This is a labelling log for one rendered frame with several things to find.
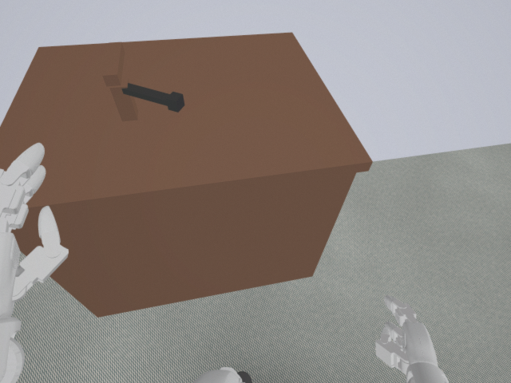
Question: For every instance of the robot right hand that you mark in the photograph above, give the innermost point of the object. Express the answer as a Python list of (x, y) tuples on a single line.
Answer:
[(413, 342)]

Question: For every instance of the left robot forearm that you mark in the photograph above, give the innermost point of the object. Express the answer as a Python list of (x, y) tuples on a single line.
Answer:
[(12, 357)]

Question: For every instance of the tap lever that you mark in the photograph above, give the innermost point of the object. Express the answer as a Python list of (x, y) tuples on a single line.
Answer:
[(174, 101)]

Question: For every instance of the counter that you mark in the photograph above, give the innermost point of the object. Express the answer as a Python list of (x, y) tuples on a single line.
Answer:
[(241, 188)]

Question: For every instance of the robot left shin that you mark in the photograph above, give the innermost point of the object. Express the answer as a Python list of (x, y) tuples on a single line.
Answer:
[(231, 369)]

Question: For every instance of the robot left hand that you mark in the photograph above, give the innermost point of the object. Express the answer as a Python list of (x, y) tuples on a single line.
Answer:
[(17, 186)]

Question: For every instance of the right robot forearm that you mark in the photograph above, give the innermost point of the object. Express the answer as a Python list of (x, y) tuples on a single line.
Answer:
[(422, 372)]

